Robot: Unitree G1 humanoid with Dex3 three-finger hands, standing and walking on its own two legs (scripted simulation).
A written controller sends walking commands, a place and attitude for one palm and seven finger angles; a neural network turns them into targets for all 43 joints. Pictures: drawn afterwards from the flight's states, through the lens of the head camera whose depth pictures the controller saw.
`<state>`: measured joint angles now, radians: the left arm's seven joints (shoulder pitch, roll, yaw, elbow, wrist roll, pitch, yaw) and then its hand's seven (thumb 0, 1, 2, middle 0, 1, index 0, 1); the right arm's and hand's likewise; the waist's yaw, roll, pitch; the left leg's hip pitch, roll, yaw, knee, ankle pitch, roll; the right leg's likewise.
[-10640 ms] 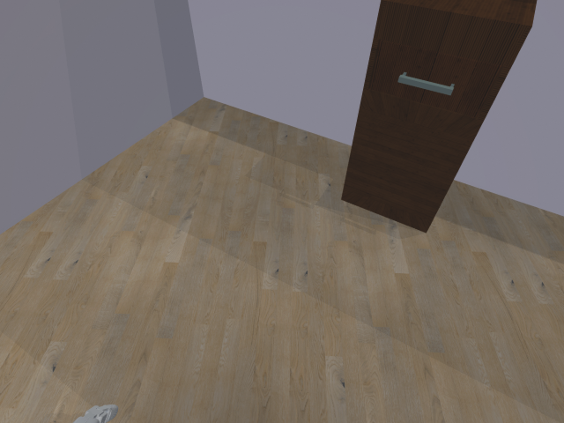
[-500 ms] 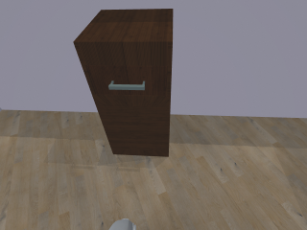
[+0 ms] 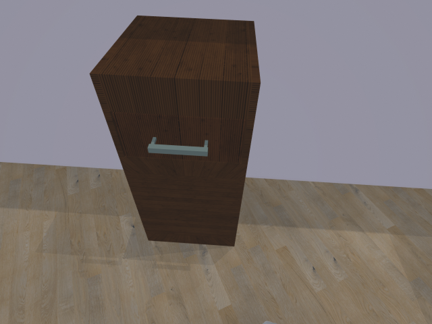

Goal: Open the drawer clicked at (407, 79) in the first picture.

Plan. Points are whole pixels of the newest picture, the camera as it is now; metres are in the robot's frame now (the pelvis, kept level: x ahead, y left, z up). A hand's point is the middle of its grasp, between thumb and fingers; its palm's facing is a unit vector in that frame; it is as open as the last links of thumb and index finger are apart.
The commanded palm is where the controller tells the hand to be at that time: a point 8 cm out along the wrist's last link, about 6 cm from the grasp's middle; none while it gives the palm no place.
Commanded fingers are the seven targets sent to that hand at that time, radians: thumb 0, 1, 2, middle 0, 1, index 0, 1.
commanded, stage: take the last steps up to it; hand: left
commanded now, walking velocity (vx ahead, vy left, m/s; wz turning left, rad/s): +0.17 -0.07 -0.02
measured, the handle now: (179, 145) +0.62 +0.16 -0.07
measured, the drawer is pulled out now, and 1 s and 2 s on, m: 0.00 0.00 0.00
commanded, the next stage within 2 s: come to a stop and stand still in 0.08 s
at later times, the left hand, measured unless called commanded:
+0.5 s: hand out of the picture +0.14 +0.15 -0.17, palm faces +0.07 -0.97 -0.24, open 7.2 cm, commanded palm none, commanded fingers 0.00 0.90 0.90 -0.20 -0.30 -0.20 -0.30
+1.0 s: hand out of the picture +0.10 +0.16 -0.17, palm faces +0.01 -0.97 -0.23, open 7.3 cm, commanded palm none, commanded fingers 0.00 0.90 0.90 -0.20 -0.30 -0.20 -0.30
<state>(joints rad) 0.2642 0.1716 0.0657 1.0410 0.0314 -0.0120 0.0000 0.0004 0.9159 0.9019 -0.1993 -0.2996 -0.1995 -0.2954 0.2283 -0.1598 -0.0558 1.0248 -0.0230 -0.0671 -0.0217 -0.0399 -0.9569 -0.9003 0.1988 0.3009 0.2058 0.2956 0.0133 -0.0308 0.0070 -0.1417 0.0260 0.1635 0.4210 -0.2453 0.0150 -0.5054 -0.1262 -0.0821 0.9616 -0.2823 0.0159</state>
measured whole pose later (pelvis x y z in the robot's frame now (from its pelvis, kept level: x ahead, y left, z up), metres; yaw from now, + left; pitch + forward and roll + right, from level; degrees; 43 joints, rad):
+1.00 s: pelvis +0.06 -0.04 +0.00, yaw -1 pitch -1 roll +1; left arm 0.23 0.20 0.03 1.08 0.02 0.03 0.01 0.00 0.91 0.90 -0.20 -0.30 -0.20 -0.30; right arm 0.21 -0.16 -0.04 1.04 -0.02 0.01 -0.02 0.00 -0.92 -0.90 0.20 0.30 0.21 0.30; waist -0.02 -0.01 0.02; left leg -0.26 0.04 0.09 0.45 -0.17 -0.01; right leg -0.15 -0.05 -0.03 0.51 -0.34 0.03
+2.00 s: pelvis +0.05 -0.02 +0.00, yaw +1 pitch -1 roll +0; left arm 0.27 0.15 -0.02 1.11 0.02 -0.02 0.05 0.00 0.91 0.90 -0.20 -0.30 -0.20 -0.30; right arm 0.27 -0.16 0.01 1.09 -0.01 -0.01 -0.01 0.00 -0.92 -0.90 0.20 0.30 0.20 0.30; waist 0.00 0.01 0.06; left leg -0.22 0.02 0.08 0.49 -0.25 0.02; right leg -0.13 -0.05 -0.05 0.45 -0.29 0.04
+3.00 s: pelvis +0.11 -0.04 -0.01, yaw -1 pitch +1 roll +1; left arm 0.35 0.13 0.02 1.11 0.02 -0.03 0.04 0.00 0.91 0.90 -0.20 -0.30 -0.20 -0.30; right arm 0.31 -0.13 0.00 1.11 -0.01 -0.02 -0.05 0.01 -0.92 -0.90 0.20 0.30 0.20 0.30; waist 0.01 0.00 0.02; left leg -0.23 0.05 0.10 0.62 -0.37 -0.01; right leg -0.16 -0.05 -0.07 0.60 -0.43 0.01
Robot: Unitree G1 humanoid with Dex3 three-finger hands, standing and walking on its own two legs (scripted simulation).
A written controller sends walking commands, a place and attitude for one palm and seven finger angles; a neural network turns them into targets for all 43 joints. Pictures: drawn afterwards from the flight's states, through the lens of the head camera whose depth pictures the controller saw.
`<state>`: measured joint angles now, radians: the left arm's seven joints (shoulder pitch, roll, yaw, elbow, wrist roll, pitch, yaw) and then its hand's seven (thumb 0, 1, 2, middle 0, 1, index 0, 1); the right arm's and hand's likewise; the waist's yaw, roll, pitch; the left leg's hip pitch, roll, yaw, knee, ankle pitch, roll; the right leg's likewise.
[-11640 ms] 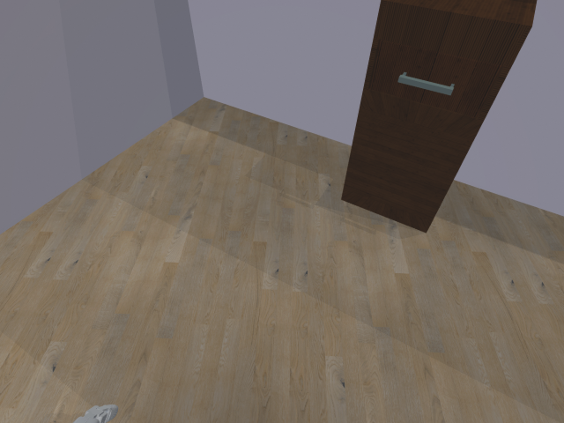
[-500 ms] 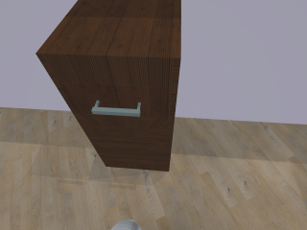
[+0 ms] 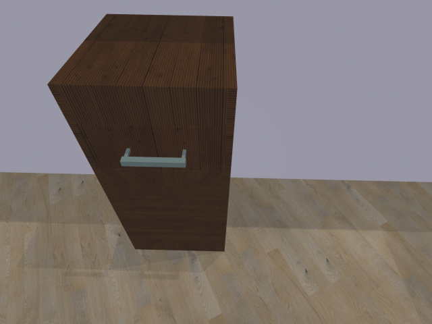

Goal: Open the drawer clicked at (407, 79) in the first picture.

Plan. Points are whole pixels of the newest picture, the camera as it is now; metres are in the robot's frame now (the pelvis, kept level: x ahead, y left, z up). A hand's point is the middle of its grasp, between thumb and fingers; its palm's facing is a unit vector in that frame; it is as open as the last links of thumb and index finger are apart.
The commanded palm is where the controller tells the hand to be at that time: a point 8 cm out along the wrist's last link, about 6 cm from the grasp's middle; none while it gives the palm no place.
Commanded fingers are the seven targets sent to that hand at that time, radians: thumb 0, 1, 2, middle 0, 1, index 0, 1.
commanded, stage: come to a stop and stand still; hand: left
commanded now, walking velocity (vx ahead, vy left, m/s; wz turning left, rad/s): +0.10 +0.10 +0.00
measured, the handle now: (155, 157) +0.55 +0.20 -0.07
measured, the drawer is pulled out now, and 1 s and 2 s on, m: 0.00 0.00 0.00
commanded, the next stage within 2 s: look again from close up in 0.82 s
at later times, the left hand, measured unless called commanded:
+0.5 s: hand out of the picture -0.01 +0.17 -0.18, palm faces +0.09 -0.98 -0.18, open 7.3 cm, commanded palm none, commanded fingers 0.00 0.90 0.90 -0.20 -0.30 -0.20 -0.30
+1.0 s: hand out of the picture -0.01 +0.18 -0.17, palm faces +0.02 -0.98 -0.20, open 7.3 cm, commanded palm none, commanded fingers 0.00 0.90 0.90 -0.20 -0.30 -0.20 -0.30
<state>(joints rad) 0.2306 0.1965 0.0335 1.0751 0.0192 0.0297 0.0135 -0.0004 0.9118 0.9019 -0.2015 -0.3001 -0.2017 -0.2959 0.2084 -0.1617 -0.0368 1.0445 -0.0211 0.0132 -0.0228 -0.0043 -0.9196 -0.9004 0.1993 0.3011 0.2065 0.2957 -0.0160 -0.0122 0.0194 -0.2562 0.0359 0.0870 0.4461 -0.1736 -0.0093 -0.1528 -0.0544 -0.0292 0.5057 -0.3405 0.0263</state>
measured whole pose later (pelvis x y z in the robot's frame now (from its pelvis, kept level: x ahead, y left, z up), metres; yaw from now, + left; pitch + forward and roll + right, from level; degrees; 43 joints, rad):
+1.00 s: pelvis -0.01 +0.02 +0.00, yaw +1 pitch -1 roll +0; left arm 0.27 0.15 -0.02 1.11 0.02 -0.02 0.05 0.00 0.91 0.90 -0.20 -0.30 -0.20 -0.30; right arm 0.27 -0.16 0.01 1.09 -0.01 -0.01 -0.01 0.00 -0.92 -0.90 0.20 0.30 0.20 0.30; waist 0.00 0.01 0.06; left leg -0.22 0.02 0.08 0.49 -0.25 0.02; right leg -0.13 -0.05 -0.05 0.45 -0.29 0.04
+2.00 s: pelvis +0.05 -0.01 -0.01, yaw +0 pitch +1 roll +1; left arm 0.35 0.13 0.02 1.11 0.02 -0.03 0.04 0.00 0.91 0.90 -0.20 -0.30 -0.20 -0.30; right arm 0.31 -0.13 0.00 1.11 -0.01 -0.02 -0.05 0.01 -0.92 -0.90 0.20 0.30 0.20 0.30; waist 0.01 0.00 0.02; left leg -0.23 0.05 0.10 0.62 -0.37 -0.01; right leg -0.16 -0.05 -0.07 0.60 -0.43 0.01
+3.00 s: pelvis +0.02 -0.03 +0.00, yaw +1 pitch +0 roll +0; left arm 0.29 0.18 -0.01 1.03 0.01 0.00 0.02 0.00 0.91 0.90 -0.20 -0.30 -0.21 -0.30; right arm 0.36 -0.17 0.02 1.08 -0.02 0.01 -0.01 0.00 -0.92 -0.90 0.19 0.30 0.20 0.30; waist -0.01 0.01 0.01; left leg -0.21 0.02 0.07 0.48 -0.26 0.01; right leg -0.24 0.00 -0.07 0.47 -0.24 -0.03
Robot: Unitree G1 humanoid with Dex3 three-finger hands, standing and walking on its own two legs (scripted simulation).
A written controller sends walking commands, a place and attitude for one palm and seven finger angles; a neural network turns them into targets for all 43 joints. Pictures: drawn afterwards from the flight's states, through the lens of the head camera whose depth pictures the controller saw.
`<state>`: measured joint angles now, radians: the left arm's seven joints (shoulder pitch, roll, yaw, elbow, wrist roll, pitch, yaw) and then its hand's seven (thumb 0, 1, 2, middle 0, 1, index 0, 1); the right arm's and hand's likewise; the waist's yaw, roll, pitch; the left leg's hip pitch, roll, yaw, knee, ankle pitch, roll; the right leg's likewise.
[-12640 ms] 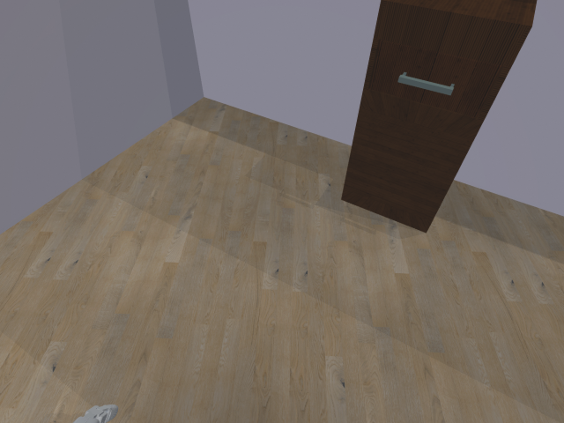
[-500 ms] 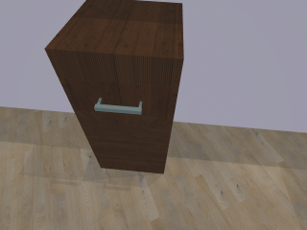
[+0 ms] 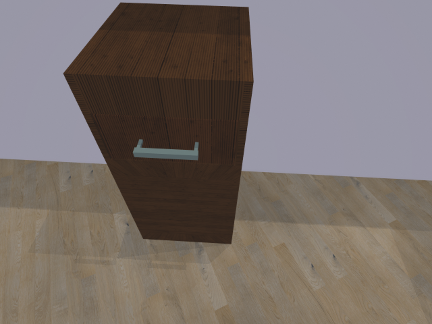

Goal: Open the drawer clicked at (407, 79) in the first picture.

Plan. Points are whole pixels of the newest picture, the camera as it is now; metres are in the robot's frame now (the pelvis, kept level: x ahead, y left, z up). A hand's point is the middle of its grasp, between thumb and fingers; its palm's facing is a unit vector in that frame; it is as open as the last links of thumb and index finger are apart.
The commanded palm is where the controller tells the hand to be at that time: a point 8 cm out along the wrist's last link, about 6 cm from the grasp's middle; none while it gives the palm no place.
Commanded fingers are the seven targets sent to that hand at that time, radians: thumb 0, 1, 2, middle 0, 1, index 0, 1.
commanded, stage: look again from close up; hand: left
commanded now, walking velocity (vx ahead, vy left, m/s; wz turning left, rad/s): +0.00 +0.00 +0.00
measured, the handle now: (167, 148) +0.56 +0.17 -0.07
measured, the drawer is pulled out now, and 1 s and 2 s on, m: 0.00 0.00 0.00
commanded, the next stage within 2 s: shuffle to correct the standing spot in 0.40 s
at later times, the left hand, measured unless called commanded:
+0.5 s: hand out of the picture -0.02 +0.15 -0.18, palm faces +0.00 -0.98 -0.17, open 7.3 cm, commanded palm none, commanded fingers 0.00 0.90 0.90 -0.20 -0.30 -0.20 -0.30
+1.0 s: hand out of the picture +0.03 +0.14 -0.18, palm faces +0.03 -0.98 -0.20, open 7.3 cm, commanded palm none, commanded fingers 0.00 0.90 0.90 -0.20 -0.30 -0.20 -0.30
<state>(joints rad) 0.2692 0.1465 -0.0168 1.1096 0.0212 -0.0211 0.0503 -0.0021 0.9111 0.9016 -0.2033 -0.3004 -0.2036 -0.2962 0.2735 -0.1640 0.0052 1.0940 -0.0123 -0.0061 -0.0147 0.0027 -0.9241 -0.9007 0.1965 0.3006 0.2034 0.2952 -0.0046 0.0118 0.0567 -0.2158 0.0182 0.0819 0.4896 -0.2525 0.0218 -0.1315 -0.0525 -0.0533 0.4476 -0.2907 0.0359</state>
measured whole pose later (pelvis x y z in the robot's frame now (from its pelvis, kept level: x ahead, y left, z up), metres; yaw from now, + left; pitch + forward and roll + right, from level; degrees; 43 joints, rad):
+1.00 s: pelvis +0.06 -0.02 -0.01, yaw -1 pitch +1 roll +1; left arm 0.35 0.13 0.02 1.11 0.02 -0.03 0.04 0.00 0.91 0.90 -0.20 -0.30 -0.20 -0.30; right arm 0.31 -0.13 0.00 1.11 -0.01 -0.02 -0.05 0.01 -0.92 -0.90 0.20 0.30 0.20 0.30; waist 0.01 0.00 0.02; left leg -0.23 0.05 0.10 0.62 -0.37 -0.01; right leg -0.16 -0.05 -0.07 0.60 -0.43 0.01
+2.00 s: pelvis +0.03 -0.04 +0.00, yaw +0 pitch +0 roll +0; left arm 0.29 0.18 -0.01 1.03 0.01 0.00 0.02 0.00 0.91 0.90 -0.20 -0.30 -0.21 -0.30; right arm 0.36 -0.17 0.02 1.08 -0.02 0.01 -0.01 0.00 -0.92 -0.90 0.19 0.30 0.20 0.30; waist -0.01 0.01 0.01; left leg -0.21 0.02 0.07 0.48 -0.26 0.01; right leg -0.24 0.00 -0.07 0.47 -0.24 -0.03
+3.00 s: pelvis +0.06 -0.03 -0.02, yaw -2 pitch +9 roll +2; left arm 0.29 0.27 -0.09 0.07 0.76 0.04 0.32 0.01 0.76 0.83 -0.21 -0.40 -0.21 -0.40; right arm 0.15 -0.27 -0.03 0.69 -0.03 -0.11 0.00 0.01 -0.92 -0.90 0.20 0.30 0.20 0.30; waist 0.02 0.05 -0.12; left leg -0.42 -0.02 0.10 0.65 -0.36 0.02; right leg -0.52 0.00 0.01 0.73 -0.37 -0.04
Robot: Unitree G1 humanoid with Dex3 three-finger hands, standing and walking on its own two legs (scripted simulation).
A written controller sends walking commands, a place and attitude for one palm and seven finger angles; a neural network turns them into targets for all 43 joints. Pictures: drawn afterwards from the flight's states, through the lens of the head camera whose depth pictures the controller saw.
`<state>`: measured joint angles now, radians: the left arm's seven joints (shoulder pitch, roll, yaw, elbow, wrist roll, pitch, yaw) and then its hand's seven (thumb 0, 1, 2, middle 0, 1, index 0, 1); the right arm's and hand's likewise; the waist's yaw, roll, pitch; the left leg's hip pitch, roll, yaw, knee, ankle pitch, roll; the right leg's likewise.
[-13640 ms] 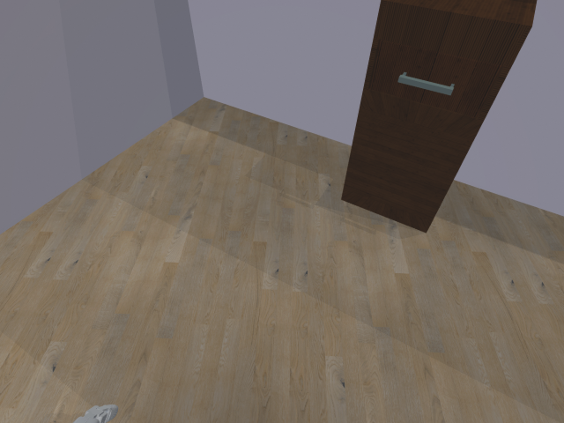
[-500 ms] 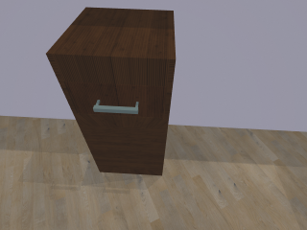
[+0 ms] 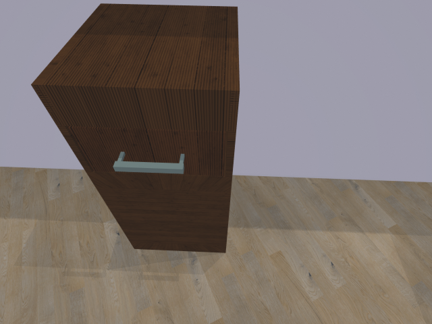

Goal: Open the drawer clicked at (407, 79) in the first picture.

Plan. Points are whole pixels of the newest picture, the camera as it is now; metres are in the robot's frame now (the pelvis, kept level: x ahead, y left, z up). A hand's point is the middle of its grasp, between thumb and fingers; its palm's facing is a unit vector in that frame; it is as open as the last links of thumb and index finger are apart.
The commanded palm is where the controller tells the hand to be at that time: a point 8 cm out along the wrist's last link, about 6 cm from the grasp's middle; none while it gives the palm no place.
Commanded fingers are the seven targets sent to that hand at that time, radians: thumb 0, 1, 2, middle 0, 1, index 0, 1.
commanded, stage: come to a stop and stand still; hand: left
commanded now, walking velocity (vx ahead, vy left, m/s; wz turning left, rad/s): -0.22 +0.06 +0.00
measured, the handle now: (150, 161) +0.50 +0.21 -0.06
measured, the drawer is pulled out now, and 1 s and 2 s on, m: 0.00 0.00 0.00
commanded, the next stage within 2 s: look again from close up in 1.00 s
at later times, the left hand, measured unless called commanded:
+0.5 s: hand out of the picture +0.04 +0.17 -0.16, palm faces +0.06 -0.96 -0.27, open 7.3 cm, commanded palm none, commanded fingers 0.00 0.90 0.90 -0.20 -0.30 -0.20 -0.30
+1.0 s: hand out of the picture -0.01 +0.16 -0.16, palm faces +0.01 -0.98 -0.21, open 7.3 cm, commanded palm none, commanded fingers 0.00 0.90 0.90 -0.20 -0.30 -0.20 -0.30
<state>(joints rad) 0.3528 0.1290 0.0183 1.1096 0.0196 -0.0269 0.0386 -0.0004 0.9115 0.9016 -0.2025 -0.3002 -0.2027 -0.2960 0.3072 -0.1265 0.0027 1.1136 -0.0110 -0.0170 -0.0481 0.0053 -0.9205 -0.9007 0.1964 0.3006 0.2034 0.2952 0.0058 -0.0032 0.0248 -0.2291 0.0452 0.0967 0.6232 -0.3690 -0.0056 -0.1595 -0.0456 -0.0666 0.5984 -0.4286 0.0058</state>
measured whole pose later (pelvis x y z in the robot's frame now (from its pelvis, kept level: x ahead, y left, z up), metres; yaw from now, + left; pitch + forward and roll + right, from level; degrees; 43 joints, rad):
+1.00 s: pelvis -0.03 -0.02 +0.01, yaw +1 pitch +0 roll +0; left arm 0.29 0.18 -0.01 1.03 0.01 0.00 0.02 0.00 0.91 0.90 -0.20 -0.30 -0.21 -0.30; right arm 0.36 -0.17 0.02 1.08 -0.02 0.01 -0.01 0.00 -0.92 -0.90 0.19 0.30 0.20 0.30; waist -0.01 0.01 0.01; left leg -0.21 0.02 0.07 0.48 -0.26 0.01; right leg -0.24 0.00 -0.07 0.47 -0.24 -0.03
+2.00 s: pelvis +0.00 -0.01 -0.01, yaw -1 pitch +9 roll +2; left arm 0.29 0.27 -0.09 0.07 0.76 0.04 0.32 0.01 0.76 0.83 -0.21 -0.40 -0.21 -0.40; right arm 0.15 -0.27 -0.03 0.69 -0.03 -0.11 0.00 0.01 -0.92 -0.90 0.20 0.30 0.20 0.30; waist 0.02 0.05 -0.12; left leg -0.42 -0.02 0.10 0.65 -0.36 0.02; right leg -0.52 0.00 0.01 0.73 -0.37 -0.04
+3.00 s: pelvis -0.02 +0.02 +0.00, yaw +0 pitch +4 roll +0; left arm 0.00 0.40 -0.10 0.10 0.99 0.08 0.22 -0.01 -0.40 0.34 -0.32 -1.14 -0.32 -1.14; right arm 0.11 -0.23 -0.01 0.60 0.00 0.11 -0.04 0.01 -0.91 -0.90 0.20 0.30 0.20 0.30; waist 0.07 0.06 -0.05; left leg -0.33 -0.05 0.04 0.60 -0.34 0.06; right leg -0.39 -0.02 -0.01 0.62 -0.30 0.00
